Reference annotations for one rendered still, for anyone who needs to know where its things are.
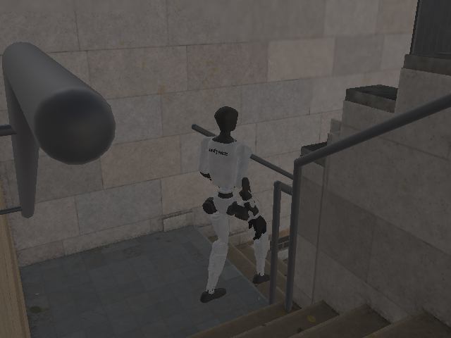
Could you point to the right robot shin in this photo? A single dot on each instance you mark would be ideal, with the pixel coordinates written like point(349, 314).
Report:
point(261, 249)

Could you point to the right robot hand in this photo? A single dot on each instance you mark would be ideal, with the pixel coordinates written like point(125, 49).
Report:
point(259, 225)

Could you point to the robot left forearm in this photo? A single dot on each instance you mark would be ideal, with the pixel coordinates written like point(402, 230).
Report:
point(206, 175)

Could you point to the robot torso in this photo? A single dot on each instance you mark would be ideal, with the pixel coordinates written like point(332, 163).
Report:
point(222, 169)

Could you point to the robot left upper arm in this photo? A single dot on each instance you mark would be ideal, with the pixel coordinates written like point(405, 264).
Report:
point(203, 157)

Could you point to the robot right forearm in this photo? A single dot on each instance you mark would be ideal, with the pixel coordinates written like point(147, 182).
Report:
point(247, 198)

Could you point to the robot right upper arm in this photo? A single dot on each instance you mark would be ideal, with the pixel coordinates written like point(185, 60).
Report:
point(243, 154)

